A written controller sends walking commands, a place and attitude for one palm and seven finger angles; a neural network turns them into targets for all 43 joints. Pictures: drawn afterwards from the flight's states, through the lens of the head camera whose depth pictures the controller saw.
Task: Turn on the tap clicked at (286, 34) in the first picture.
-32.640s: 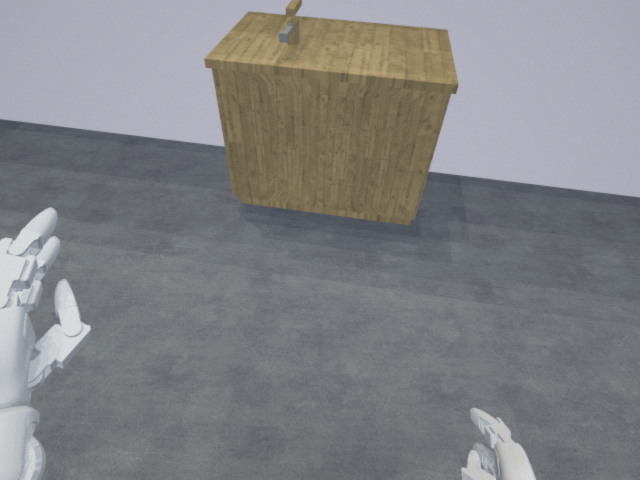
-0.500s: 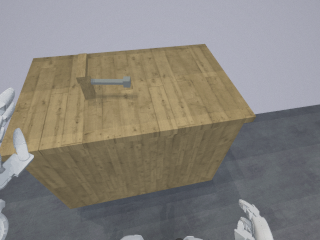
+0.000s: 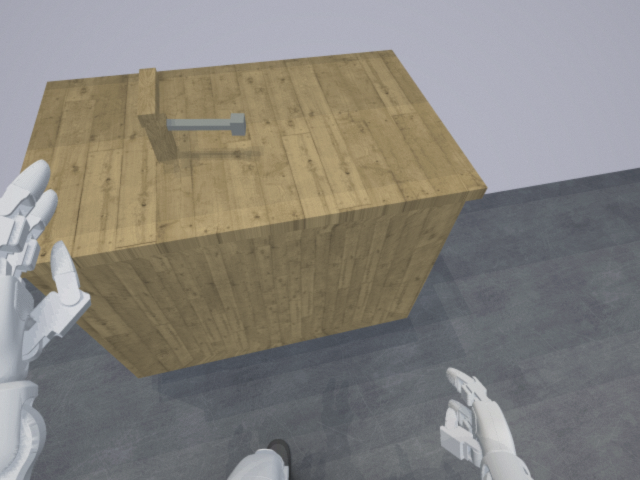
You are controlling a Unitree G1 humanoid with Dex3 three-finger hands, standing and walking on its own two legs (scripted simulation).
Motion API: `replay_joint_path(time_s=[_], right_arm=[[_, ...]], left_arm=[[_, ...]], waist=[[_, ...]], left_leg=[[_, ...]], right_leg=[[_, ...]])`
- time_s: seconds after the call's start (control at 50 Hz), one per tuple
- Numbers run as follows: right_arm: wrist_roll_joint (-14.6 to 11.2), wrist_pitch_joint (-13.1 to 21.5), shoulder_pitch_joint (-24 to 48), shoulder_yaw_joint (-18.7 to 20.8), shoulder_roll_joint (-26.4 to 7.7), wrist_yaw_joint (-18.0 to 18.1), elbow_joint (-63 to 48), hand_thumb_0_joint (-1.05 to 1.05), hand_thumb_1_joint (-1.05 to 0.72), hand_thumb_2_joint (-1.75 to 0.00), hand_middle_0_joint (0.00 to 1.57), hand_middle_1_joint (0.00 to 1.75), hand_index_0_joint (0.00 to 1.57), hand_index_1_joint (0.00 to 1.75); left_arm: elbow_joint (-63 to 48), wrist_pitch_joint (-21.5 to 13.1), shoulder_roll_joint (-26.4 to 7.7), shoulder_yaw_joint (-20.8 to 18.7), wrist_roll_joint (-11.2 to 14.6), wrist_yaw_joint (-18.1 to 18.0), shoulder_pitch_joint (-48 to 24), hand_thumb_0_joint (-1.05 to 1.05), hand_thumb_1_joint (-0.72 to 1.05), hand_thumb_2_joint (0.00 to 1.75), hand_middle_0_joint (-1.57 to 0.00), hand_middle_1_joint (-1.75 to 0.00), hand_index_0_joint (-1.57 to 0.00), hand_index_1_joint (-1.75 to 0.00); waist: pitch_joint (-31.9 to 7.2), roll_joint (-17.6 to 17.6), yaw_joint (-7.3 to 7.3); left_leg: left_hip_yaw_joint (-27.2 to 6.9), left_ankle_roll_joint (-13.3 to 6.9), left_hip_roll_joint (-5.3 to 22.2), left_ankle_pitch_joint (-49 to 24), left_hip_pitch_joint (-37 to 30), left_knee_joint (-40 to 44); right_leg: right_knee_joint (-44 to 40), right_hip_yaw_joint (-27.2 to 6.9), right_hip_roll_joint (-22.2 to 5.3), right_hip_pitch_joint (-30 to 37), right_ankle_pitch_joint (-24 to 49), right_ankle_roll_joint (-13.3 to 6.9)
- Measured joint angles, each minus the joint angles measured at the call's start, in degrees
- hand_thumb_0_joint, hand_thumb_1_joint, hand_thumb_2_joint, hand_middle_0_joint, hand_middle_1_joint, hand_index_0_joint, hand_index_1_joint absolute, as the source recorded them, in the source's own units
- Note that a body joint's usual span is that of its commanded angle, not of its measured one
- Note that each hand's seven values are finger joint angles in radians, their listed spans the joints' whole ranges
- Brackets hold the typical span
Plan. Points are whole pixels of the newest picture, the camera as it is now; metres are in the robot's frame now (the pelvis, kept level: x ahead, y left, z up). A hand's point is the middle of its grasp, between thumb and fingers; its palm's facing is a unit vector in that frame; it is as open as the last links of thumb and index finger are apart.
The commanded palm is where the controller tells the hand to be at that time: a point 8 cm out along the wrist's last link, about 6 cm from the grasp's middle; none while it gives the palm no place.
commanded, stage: step back with the hand held close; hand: left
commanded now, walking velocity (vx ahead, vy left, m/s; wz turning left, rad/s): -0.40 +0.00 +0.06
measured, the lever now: (238, 124) +0.67 +0.22 +0.02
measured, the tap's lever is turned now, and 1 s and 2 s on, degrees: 79 79 79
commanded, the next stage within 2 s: stop stepping back and stand still in 0.12 s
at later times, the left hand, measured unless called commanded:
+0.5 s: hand out of the picture +0.08 +0.21 +0.17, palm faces +0.37 -0.85 -0.37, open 7.4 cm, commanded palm +0.04 +0.25 +0.19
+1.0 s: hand out of the picture -0.02 +0.22 +0.17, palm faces +0.46 -0.83 -0.32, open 7.4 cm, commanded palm -0.06 +0.26 +0.19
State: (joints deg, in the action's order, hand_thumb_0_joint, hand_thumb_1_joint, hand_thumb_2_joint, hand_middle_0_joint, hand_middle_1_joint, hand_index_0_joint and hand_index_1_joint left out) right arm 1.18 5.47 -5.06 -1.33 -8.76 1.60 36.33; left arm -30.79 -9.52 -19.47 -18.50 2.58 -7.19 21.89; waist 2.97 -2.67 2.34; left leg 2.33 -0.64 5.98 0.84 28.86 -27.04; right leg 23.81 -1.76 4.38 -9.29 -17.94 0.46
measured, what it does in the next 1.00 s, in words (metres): walks backwards: left foot, then left foot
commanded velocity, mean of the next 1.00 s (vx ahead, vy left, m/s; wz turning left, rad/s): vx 0.10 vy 0.03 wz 0.02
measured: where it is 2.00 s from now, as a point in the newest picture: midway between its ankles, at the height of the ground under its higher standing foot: outside the picture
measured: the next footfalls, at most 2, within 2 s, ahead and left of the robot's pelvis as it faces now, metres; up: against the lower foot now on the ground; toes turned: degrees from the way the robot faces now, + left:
left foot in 0.14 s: +0.05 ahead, +0.09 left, +0.00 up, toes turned +0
left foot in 0.60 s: -0.14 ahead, +0.09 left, +0.00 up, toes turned +6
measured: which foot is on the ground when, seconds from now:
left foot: down 0.00-0.00, up 0.02-0.12, down 0.14-0.38, up 0.40-0.58, down 0.60-1.00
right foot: down 0.00-1.00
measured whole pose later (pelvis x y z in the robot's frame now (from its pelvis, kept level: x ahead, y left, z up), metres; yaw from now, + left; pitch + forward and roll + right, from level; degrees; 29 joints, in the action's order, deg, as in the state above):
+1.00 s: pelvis -0.21 -0.03 +0.00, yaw +3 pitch -3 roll +0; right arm 0.3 5.5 -14.5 -0.2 -12.7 4.0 37.8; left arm -27.8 -7.2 -19.0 -18.2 2.6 -8.4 26.3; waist -0.9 0.0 0.3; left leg 2.4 -3.0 2.1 27.0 16.6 -37.0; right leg 35.9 3.4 0.3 -21.4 -18.7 -2.9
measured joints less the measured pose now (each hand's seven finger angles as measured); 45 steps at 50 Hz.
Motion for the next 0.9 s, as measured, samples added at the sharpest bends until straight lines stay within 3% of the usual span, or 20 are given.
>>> replay_joint_path(time_s=[0.04, 0.1, 0.14, 0.2, 0.26, 0.34, 0.38, 0.42, 0.46, 0.5, 0.54, 0.6, 0.64, 0.7, 0.76, 0.8, 0.84, 0.9], right_arm=[[-0.83, -0.77, 0.45, 0.39, 0.04, 0.21, -0.33, 0.01, -0.90, -0.90, 0.20, 0.30, 0.21, 0.30], [-1.46, -2.02, -1.62, 0.83, -0.15, 0.72, -1.33, 0.01, -0.90, -0.90, 0.20, 0.30, 0.21, 0.30], [-1.56, -2.57, -3.16, 0.93, -1.33, 1.36, -2.32, 0.01, -0.90, -0.90, 0.20, 0.30, 0.21, 0.30], [-1.68, -2.77, -3.09, 1.93, -2.22, 2.13, -2.05, 0.01, -0.90, -0.90, 0.20, 0.30, 0.21, 0.30], [-1.10, -1.42, -3.12, 2.42, -2.82, 1.58, -1.85, 0.01, -0.90, -0.90, 0.20, 0.30, 0.21, 0.30], [-1.56, 0.07, -5.30, 2.12, -3.40, 1.21, -3.20, 0.01, -0.90, -0.90, 0.20, 0.30, 0.21, 0.30], [-1.44, -0.12, -6.31, 1.79, -3.41, 1.49, -3.65, 0.01, -0.90, -0.90, 0.20, 0.30, 0.21, 0.30], [-1.25, -0.81, -6.69, 1.87, -3.70, 1.63, -2.83, 0.01, -0.90, -0.90, 0.20, 0.30, 0.21, 0.30], [-1.24, -1.32, -7.18, 1.88, -3.76, 1.61, -0.73, 0.01, -0.90, -0.90, 0.20, 0.30, 0.21, 0.30], [-1.32, -1.92, -8.29, 1.69, -3.66, 1.75, 0.83, 0.01, -0.90, -0.90, 0.20, 0.30, 0.21, 0.30], [-1.31, -2.17, -9.49, 1.45, -3.67, 2.11, 1.52, 0.01, -0.90, -0.90, 0.20, 0.30, 0.21, 0.30], [-1.13, -1.48, -10.80, 1.44, -4.95, 2.78, 0.52, 0.01, -0.90, -0.90, 0.20, 0.30, 0.21, 0.30], [-1.18, -0.81, -10.13, 1.79, -4.45, 2.95, 0.34, 0.01, -0.90, -0.90, 0.20, 0.30, 0.21, 0.30], [-1.43, 0.45, -11.19, 1.79, -2.72, 2.01, 0.66, 0.01, -0.90, -0.90, 0.20, 0.30, 0.21, 0.30], [-1.21, 0.76, -12.71, 0.93, -1.82, 1.43, 1.55, 0.01, -0.90, -0.90, 0.20, 0.30, 0.21, 0.30], [-0.93, 0.22, -13.04, 0.58, -1.51, 1.20, 1.15, 0.01, -0.90, -0.90, 0.20, 0.30, 0.21, 0.30], [-0.95, -0.43, -11.05, 0.93, -2.28, 0.92, 2.62, 0.01, -0.90, -0.90, 0.20, 0.30, 0.21, 0.30], [-1.11, -1.10, -9.49, 1.52, -2.81, 0.71, 4.73, 0.01, -0.90, -0.90, 0.20, 0.30, 0.21, 0.30]], left_arm=[[-1.27, -0.58, -1.15, 0.97, 0.49, 1.09, 1.23, 0.02, 0.89, 0.90, -0.21, -0.30, -0.21, -0.30], [-3.63, -1.72, -3.50, 0.14, 0.71, 2.08, 6.22, 0.02, 0.89, 0.90, -0.21, -0.30, -0.21, -0.30], [-4.30, -2.04, -4.72, -1.22, 0.80, 2.03, 8.52, 0.02, 0.89, 0.90, -0.22, -0.30, -0.22, -0.30], [-2.44, -1.61, -6.73, -3.05, 1.17, 1.14, 6.65, 0.02, 0.89, 0.90, -0.22, -0.31, -0.22, -0.30], [-0.60, 0.46, -6.19, -3.14, 1.41, 0.03, 5.34, 0.02, 0.89, 0.90, -0.21, -0.30, -0.22, -0.30], [-1.41, 3.01, -4.29, -1.36, 1.27, -1.15, 7.49, 0.02, 0.89, 0.90, -0.21, -0.30, -0.21, -0.30], [-1.79, 3.36, -4.30, -0.97, 0.68, -1.39, 8.96, 0.02, 0.89, 0.90, -0.21, -0.30, -0.21, -0.30], [-1.73, 3.46, -3.88, -0.31, 0.22, -1.44, 9.18, 0.02, 0.89, 0.90, -0.21, -0.30, -0.21, -0.30], [-0.95, 3.22, -2.96, 0.24, -0.02, -1.44, 8.72, 0.02, 0.89, 0.90, -0.21, -0.30, -0.22, -0.30], [0.82, 3.07, -2.18, 0.51, -0.13, -1.43, 7.38, 0.02, 0.89, 0.90, -0.21, -0.30, -0.22, -0.30], [2.88, 2.89, -1.60, 0.50, -0.16, -1.67, 5.90, 0.02, 0.89, 0.90, -0.21, -0.30, -0.22, -0.30], [4.21, 3.26, -0.48, 0.73, 0.03, -2.30, 3.61, 0.02, 0.89, 0.90, -0.21, -0.30, -0.22, -0.30], [4.84, 3.54, -0.97, -0.01, -0.22, -2.49, 1.99, 0.02, 0.89, 0.90, -0.21, -0.30, -0.21, -0.30], [6.35, 3.41, -1.80, -1.06, -0.73, -2.20, 2.48, 0.02, 0.89, 0.90, -0.21, -0.30, -0.21, -0.30], [6.99, 2.69, -2.11, -1.06, -0.60, -1.87, 4.00, 0.02, 0.89, 0.90, -0.21, -0.30, -0.21, -0.30], [6.00, 2.17, -3.19, -1.40, -0.91, -1.43, 4.40, 0.02, 0.89, 0.90, -0.21, -0.30, -0.21, -0.30], [5.48, 1.68, -1.88, -0.93, -0.73, -0.52, 3.09, 0.02, 0.89, 0.90, -0.21, -0.30, -0.21, -0.30], [5.27, 1.67, 0.08, 0.15, -0.57, 0.11, 3.31, 0.02, 0.89, 0.90, -0.21, -0.30, -0.21, -0.30]], waist=[[0.58, -0.30, -0.80], [-1.97, 2.37, -1.80], [-3.42, 3.14, -2.46], [-1.95, 5.55, -2.55], [-0.24, 5.58, -2.54], [-0.10, 4.26, -3.51], [-0.47, 4.15, -3.69], [-0.65, 3.67, -3.23], [-1.81, 4.16, -2.56], [-3.64, 4.88, -2.40], [-5.55, 5.39, -2.44], [-7.02, 3.70, -3.42], [-5.27, 4.13, -4.25], [-5.29, 4.38, -5.18], [-5.69, 2.90, -5.47], [-5.48, 3.22, -4.77], [-3.17, 2.16, -3.35], [-2.71, 2.00, -2.46]], left_leg=[[-1.47, 1.27, -0.30, 4.83, 0.68, -4.23], [-1.87, 2.08, -3.80, 13.33, -0.43, -13.28], [-1.53, 1.45, -4.76, 8.81, -4.41, -8.83], [-0.64, -1.37, -6.22, 9.83, -6.87, -2.53], [-0.46, -1.35, -5.78, 6.30, -8.44, 1.48], [-1.37, -0.57, -5.05, 3.49, -8.94, 2.83], [-1.71, -0.07, -5.23, 6.82, -7.35, -0.41], [-3.00, 0.83, -5.86, 15.96, -4.00, -9.70], [-3.09, 1.21, -6.63, 18.40, -1.15, -21.79], [-1.97, 0.97, -6.24, 18.93, -1.88, -26.00], [-0.80, 0.06, -5.30, 21.19, -5.82, -22.48], [-1.65, -2.03, -4.01, 26.44, -14.35, -8.47], [-1.88, -1.47, -4.59, 18.70, -14.31, -7.35], [-1.88, -1.06, -5.31, 15.81, -15.15, -6.32], [-2.81, -0.29, -4.46, 15.54, -15.41, -5.12], [-2.63, -0.58, -4.63, 21.40, -11.32, -12.02], [-3.63, -0.43, -4.67, 22.67, -5.88, -25.51], [-2.20, -0.28, -4.55, 20.96, -2.83, -32.23]], right_leg=[[0.73, -0.10, 0.80, -0.86, 1.32, -0.46], [2.28, -1.42, -0.42, -3.35, 1.56, -0.68], [3.38, -1.77, -0.69, -5.08, 1.58, -0.38], [9.03, -1.87, -1.90, -8.81, -0.31, 0.18], [15.48, -1.42, -1.28, -11.73, -5.64, 0.29], [11.69, 0.85, -1.96, -9.54, -4.35, 0.18], [5.71, 1.78, -2.60, -6.94, 0.36, -0.88], [4.76, 2.32, -2.63, -7.30, 7.13, -2.08], [4.84, 2.21, -3.25, -8.05, 8.38, -2.40], [4.47, 3.11, -4.49, -8.62, 8.27, -2.28], [4.69, 4.23, -5.53, -9.69, 7.79, -2.13], [8.39, 5.97, -5.28, -12.71, 3.08, -1.94], [17.31, 4.54, -4.96, -15.49, -2.90, -0.91], [30.63, 3.50, -3.92, -17.69, -4.89, -0.27], [20.14, 5.19, -3.36, -11.57, -5.69, -0.67], [9.69, 4.09, -3.38, -7.77, -3.60, -2.72], [9.77, 4.68, -2.97, -9.02, 6.69, -3.94], [8.99, 4.83, -3.19, -9.07, 7.54, -3.88]])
